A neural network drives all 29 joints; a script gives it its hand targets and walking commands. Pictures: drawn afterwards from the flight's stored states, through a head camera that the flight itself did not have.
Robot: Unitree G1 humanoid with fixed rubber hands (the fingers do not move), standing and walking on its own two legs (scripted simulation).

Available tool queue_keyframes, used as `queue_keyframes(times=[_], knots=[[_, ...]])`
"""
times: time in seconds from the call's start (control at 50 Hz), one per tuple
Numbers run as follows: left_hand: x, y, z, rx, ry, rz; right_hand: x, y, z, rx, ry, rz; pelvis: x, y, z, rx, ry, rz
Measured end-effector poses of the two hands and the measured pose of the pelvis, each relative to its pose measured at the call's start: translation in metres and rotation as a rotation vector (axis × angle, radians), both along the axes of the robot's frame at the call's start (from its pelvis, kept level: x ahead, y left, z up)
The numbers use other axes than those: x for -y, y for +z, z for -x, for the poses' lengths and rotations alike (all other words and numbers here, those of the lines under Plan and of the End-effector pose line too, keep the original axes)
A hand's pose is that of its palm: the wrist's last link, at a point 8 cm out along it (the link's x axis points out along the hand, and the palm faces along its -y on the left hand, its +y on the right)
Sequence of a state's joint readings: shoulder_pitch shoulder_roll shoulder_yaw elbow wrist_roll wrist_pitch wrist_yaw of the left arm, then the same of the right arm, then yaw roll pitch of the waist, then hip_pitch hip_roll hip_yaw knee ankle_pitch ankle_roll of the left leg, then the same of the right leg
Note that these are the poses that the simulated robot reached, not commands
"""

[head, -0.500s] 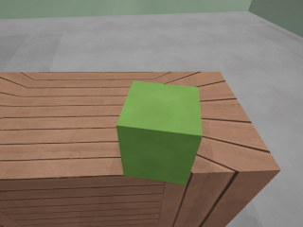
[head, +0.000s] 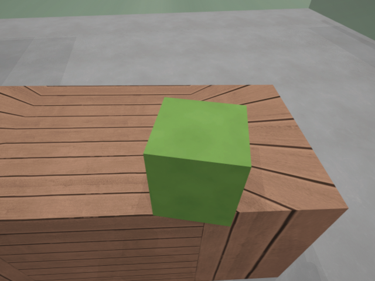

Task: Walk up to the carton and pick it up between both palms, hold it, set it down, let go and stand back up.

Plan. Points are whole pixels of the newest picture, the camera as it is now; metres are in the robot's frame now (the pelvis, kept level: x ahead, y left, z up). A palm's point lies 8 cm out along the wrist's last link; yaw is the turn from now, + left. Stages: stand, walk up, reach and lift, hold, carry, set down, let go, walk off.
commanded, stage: stand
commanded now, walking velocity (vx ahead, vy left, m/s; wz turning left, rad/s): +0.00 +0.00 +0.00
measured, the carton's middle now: (197, 162) +0.42 -0.01 +0.02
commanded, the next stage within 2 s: none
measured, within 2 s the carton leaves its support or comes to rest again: neither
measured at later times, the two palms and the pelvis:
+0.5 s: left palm out of the picture +0.02 +0.30 -0.12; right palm out of the picture +0.04 -0.28 -0.12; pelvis +0.00 +0.00 +0.00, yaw +0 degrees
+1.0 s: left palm out of the picture +0.03 +0.30 -0.12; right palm out of the picture +0.04 -0.28 -0.12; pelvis +0.00 +0.00 +0.00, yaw +0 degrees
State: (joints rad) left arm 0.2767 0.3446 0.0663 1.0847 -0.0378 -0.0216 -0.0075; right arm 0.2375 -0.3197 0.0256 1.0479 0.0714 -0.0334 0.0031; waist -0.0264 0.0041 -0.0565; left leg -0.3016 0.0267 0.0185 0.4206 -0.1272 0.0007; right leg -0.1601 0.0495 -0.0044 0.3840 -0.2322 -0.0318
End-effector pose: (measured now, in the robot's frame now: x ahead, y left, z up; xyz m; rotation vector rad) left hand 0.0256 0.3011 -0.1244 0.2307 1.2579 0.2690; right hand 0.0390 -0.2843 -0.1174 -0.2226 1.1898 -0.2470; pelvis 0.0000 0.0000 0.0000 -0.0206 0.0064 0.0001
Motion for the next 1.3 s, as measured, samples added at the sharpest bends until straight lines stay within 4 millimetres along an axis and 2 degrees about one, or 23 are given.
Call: queue_keyframes(times=[0.6, 1.3], knots=[[-0.0003, 0.0002, 0.002, -0.02, -0.001, -0.002, 0.0001, -0.001, -0.0009, -0.014, 0.002, -0.001, 0.0001, 0.0, -0.0003, 0.0, 0.0, 0.0], [0.0001, 0.0008, -0.0051, -0.012, -0.006, -0.003, 0.0006, -0.0007, -0.0088, -0.008, 0.007, -0.001, 0.0004, 0.0, -0.001, -0.001, 0.0, 0.0]])
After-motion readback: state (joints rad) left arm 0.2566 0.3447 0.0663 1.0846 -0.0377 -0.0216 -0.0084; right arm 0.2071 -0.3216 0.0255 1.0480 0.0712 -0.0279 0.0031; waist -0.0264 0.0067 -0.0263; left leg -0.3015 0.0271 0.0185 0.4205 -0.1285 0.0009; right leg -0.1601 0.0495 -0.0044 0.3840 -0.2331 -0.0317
